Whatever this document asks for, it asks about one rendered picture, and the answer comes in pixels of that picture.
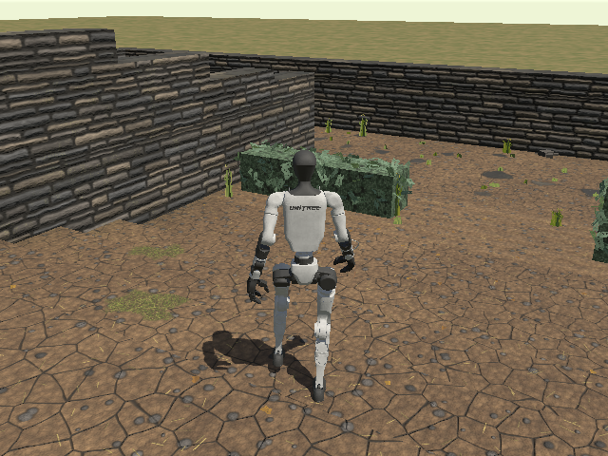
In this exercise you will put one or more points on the humanoid robot torso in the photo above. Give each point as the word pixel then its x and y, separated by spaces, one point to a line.
pixel 304 227

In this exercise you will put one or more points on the robot left hand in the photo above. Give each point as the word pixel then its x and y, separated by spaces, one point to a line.
pixel 251 288

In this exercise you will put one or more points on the right robot shin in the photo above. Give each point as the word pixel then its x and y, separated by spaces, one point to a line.
pixel 321 356

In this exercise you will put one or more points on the left robot upper arm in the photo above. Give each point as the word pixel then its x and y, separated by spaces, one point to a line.
pixel 270 217

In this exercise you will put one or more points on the right robot forearm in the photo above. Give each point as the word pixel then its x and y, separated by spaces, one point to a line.
pixel 346 247

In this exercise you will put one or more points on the right robot upper arm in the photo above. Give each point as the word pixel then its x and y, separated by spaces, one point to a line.
pixel 338 216

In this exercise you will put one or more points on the robot right hand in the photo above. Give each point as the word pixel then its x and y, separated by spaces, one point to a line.
pixel 341 259

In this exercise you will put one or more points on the left robot forearm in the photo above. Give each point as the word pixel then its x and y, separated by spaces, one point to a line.
pixel 260 258

